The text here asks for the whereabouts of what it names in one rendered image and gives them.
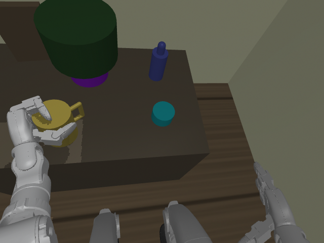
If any right robot hand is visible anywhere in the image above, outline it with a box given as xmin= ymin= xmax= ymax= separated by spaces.
xmin=238 ymin=162 xmax=296 ymax=243

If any right robot arm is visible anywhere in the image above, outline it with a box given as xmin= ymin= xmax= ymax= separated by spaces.
xmin=274 ymin=225 xmax=311 ymax=243

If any left robot arm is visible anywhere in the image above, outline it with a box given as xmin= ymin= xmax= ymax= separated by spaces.
xmin=0 ymin=142 xmax=58 ymax=243

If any left robot hand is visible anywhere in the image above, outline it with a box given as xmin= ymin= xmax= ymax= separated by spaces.
xmin=7 ymin=96 xmax=77 ymax=147

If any potted plant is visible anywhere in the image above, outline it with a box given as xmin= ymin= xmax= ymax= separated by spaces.
xmin=33 ymin=0 xmax=118 ymax=88

